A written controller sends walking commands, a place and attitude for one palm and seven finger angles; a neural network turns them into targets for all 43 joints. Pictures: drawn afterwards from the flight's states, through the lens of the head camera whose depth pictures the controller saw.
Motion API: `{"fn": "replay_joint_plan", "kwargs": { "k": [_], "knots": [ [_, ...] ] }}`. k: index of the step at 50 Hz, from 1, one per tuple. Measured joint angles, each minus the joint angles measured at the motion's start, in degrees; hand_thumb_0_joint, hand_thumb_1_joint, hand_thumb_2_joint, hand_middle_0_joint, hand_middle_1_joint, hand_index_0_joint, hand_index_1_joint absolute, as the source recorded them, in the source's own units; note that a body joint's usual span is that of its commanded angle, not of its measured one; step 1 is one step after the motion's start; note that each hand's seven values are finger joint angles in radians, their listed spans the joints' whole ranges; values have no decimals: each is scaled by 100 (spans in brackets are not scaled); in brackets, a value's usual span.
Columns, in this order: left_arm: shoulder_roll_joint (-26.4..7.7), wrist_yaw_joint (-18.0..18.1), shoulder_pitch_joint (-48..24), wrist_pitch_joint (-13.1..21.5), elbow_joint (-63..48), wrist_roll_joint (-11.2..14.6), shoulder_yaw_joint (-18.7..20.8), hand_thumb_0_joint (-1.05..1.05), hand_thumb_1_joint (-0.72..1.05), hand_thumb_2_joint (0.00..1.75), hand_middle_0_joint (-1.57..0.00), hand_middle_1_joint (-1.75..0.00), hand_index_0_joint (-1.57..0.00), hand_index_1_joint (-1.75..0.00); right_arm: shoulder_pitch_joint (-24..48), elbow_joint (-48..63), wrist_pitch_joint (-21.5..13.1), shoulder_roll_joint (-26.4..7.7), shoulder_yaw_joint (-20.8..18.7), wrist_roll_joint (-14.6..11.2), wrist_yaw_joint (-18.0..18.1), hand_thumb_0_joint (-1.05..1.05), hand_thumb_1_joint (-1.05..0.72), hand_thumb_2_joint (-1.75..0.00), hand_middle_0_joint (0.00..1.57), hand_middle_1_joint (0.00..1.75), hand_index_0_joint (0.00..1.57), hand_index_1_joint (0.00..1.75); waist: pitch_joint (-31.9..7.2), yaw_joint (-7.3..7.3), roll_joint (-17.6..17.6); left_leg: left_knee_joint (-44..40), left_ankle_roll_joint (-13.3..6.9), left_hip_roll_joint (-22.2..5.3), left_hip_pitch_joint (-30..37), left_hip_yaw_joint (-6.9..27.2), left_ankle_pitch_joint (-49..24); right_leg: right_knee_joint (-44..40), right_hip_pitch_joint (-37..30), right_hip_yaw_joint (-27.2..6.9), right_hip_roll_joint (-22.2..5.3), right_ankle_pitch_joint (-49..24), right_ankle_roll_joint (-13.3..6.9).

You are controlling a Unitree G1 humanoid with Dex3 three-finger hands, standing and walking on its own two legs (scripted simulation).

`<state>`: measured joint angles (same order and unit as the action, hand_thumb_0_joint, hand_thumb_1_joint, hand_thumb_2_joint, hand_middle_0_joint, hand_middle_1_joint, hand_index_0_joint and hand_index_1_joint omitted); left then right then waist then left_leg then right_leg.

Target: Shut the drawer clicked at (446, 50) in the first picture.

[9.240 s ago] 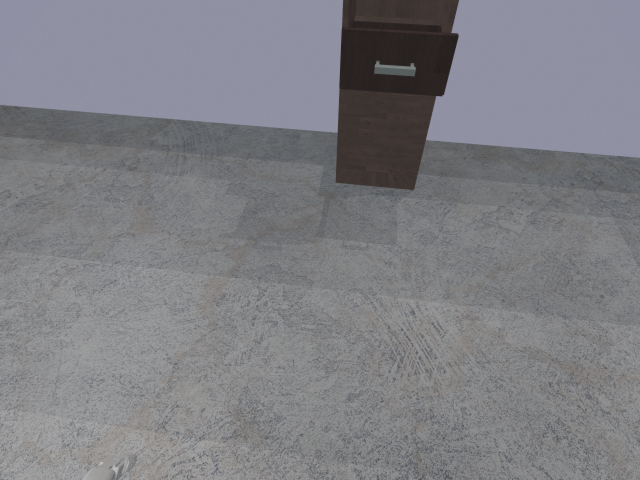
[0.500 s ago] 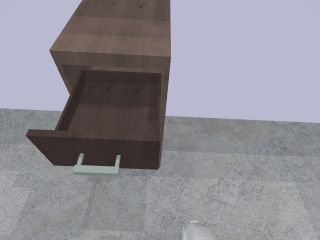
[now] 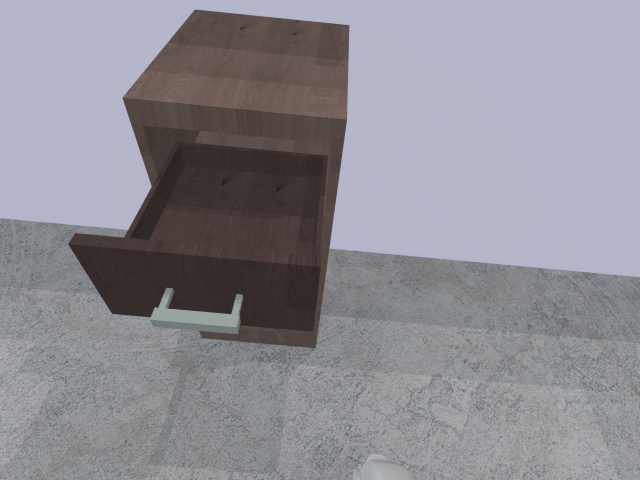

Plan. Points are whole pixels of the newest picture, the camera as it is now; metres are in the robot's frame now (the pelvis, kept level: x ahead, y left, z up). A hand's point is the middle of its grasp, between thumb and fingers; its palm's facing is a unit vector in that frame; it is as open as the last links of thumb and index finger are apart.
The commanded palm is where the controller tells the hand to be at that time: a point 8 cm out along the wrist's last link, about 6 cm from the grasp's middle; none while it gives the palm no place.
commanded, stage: come to a stop and stand still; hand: left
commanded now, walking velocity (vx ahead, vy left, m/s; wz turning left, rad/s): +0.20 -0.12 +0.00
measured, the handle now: (200, 309) +0.35 +0.20 -0.03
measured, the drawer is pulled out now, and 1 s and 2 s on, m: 0.29 0.29 0.29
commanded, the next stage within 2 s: look again from close up in 0.50 s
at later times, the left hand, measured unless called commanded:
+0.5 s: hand out of the picture -0.03 +0.13 -0.15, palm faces +0.00 -0.98 -0.19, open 7.4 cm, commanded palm none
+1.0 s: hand out of the picture +0.00 +0.17 -0.16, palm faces +0.00 -0.98 -0.19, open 7.4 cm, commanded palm none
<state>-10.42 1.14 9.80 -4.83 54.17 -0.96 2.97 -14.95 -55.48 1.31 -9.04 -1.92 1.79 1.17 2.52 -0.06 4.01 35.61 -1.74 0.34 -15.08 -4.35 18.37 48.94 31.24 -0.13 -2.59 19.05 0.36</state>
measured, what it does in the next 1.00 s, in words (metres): steps on the spot: right foot, then left foot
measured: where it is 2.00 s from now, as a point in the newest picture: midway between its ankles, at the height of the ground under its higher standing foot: outside the picture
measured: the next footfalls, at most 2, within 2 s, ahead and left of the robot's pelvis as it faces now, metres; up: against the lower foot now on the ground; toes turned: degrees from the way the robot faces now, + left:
right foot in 0.28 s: -0.01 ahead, -0.10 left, +0.00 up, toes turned -3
left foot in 0.54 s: +0.00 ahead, +0.08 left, +0.00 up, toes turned +2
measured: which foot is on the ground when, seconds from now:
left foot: down 0.00-0.28, up 0.30-0.52, down 0.54-1.00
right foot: up 0.00-0.26, down 0.28-1.00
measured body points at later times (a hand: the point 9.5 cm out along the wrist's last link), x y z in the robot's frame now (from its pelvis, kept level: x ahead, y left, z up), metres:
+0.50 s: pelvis -0.01 -0.02 +0.01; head +0.00 -0.05 +0.46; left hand -0.03 +0.18 -0.14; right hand -0.01 -0.25 -0.16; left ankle -0.04 +0.08 -0.71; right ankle -0.05 -0.10 -0.72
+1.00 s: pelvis -0.01 +0.00 +0.01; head +0.00 +0.00 +0.46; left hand +0.00 +0.22 -0.15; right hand -0.01 -0.22 -0.14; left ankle -0.04 +0.08 -0.72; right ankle -0.05 -0.10 -0.72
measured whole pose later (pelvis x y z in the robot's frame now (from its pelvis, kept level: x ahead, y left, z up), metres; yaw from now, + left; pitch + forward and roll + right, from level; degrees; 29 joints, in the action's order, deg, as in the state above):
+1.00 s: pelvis -0.01 +0.00 +0.01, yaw -1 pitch -1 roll +0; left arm -9.9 2.3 17.2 0.7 61.6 -0.2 -1.1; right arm -15.9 -64.3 -0.7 -8.6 1.7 0.6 2.0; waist 1.2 -0.2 0.7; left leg 26.7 -3.0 1.6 -8.6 -4.2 17.6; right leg 25.9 7.6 2.2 1.9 17.8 -2.2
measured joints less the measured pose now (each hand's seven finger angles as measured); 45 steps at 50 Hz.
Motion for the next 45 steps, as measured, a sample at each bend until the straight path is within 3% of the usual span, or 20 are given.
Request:
{"fn": "replay_joint_plan", "kwargs": {
  "k": [3, 6, 11, 14, 16, 21, 24, 28, 32, 45],
  "knots": [
    [-19, -71, 294, 76, 76, -48, 26, 0, 91, 90, -20, -30, -20, -30, -189, -164, 17, 77, 75, 11, -1, 0, -91, -90, 19, 30, 20, 30, -217, -55, -170, -559, -41, -33, 126, 94, -327, 1263, 12, 10, 225, -132, -22],
    [-36, -108, 666, 185, 179, -58, 20, 0, 91, 90, -20, -30, -20, -30, -307, -265, -55, 129, 101, 27, 23, 1, -91, -90, 20, 30, 20, 30, -372, -78, -304, -967, -67, -29, 181, 142, -576, 1330, -429, 207, 268, 33, -59],
    [17, -109, 1013, 231, 463, -31, -51, 0, 91, 90, -20, -30, -20, -30, -394, -320, -200, 96, 83, 47, 70, 1, -92, -90, 20, 30, 20, 30, -327, 53, -406, -1215, 0, 47, 148, 81, -772, -366, -1417, 364, 204, 714, -100],
    [97, -62, 1048, 369, 571, 5, -129, 0, 91, 90, -19, -30, -19, -30, -430, -419, -205, 74, 109, -30, 61, 1, -92, -90, 20, 30, 20, 30, -204, 53, -413, -915, 92, 88, -36, 6, -674, -1930, -2040, 267, 178, 82, -158],
    [256, 31, 1032, 481, 675, -13, -226, 0, 91, 90, -19, -30, -19, -30, -385, -563, -109, -1, 130, -77, 28, 1, -92, -90, 20, 30, 20, 30, -80, -3, -639, -455, 135, -53, -135, 136, -301, -2009, -2121, 302, 364, -48, -303],
    [541, 107, 1228, 711, 673, -11, -443, 0, 91, 90, -20, -30, -20, -30, -293, -423, 21, -124, 118, -68, -123, 1, -91, -90, 20, 30, 20, 30, -87, 122, -903, 838, 90, -216, -504, 280, 141, -2292, -2170, 362, 656, -188, -479],
    [589, 117, 1199, 743, 670, -20, -474, 0, 90, 90, -20, -30, -20, -30, -224, -398, -18, -122, 127, -87, -54, 1, -92, -90, 20, 30, 20, 30, -136, 92, -848, 591, 85, -178, -270, 190, 330, -2310, -2187, 327, 670, -206, -496],
    [439, 165, 1089, 677, 696, 3, -470, 2, 92, 90, -20, -30, -20, -30, -156, -462, -108, -91, 159, -120, 12, 2, -93, -90, 20, 30, 20, 30, -235, 81, -686, -371, 68, -161, 294, 182, 156, -2059, -2147, 400, 717, -36, -482],
    [232, 160, 930, 606, 708, 45, -404, 2, 92, 90, -20, -30, -20, -30, -78, -582, -160, -2, 216, -111, 60, 2, -93, -90, 19, 30, 20, 30, -269, -12, -360, -471, 66, -81, 431, 121, 106, -2024, -2228, 347, 634, 5, -469],
    [50, 106, 732, 560, 676, 67, -403, 0, 91, 90, -20, -30, -20, -30, -42, -759, -188, 0, 333, -109, 77, 1, -92, -90, 20, 30, 20, 30, -169, -19, -329, -801, -66, 50, 566, 43, -59, -2292, -2328, 263, 513, -142, -315]
  ]
}}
